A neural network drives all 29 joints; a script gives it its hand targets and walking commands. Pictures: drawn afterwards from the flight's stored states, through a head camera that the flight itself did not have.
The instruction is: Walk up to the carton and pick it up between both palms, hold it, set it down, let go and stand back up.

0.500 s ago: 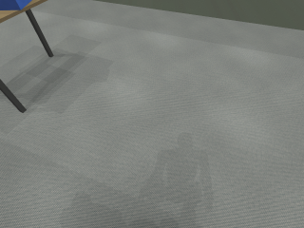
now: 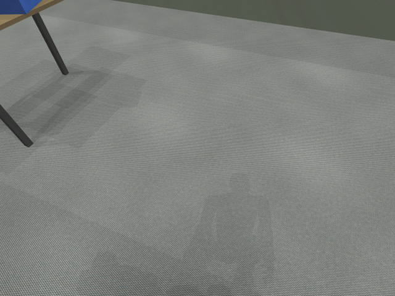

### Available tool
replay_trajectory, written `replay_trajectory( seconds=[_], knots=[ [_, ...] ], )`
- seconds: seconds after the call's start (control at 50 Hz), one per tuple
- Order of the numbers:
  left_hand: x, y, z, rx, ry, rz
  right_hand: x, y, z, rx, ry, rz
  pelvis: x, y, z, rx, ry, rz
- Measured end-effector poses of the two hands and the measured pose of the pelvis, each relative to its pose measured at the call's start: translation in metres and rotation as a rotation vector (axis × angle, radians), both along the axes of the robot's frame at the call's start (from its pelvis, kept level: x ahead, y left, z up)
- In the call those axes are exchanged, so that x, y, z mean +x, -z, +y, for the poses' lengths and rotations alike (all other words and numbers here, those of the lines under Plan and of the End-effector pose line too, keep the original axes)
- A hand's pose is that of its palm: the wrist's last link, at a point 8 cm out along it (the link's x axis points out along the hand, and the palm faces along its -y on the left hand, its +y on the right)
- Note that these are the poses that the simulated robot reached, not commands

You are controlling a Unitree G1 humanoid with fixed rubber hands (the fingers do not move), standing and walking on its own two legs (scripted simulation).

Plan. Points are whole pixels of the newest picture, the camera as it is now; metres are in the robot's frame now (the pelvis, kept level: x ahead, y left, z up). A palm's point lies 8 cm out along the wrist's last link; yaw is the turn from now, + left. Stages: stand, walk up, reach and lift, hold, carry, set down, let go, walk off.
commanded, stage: walk up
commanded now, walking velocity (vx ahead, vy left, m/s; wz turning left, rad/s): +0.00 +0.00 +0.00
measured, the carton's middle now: out of the picture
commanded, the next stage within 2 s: none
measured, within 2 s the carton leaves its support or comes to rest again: neither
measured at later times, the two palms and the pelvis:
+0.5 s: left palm out of the picture +0.10 +0.43 -0.13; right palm (302, 227) +0.27 -0.20 -0.08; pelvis +0.07 +0.07 -0.05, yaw +22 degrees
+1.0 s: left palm out of the picture +0.10 +0.37 -0.11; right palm (221, 126) +0.61 -0.03 -0.09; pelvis +0.29 +0.10 -0.04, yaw +43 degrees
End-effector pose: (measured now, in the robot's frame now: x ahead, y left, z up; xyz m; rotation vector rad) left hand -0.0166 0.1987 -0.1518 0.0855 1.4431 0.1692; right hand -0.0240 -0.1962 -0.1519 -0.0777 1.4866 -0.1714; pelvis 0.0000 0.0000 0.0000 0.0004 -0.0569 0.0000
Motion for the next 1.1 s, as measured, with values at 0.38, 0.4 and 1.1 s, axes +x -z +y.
replay_trajectory(
  seconds=[0.38,0.4,1.1],
  knots=[
    [0.045,-0.013,0.179,0.327,-0.141,-0.427,0.246,-0.068,-0.031,-0.213,-0.478,-0.507,0.036,0.034,0.048,-0.051,-0.311,-0.034],
    [0.053,-0.01,0.195,0.342,-0.142,-0.448,0.261,-0.072,-0.027,-0.238,-0.498,-0.548,0.043,0.041,0.055,-0.026,-0.322,-0.035],
    [0.107,-0.04,0.166,0.433,-0.621,-0.21,0.695,-0.087,0.252,0.005,-1.156,-0.774,0.325,0.035,0.126,-0.07,-0.824,-0.038]
  ],
)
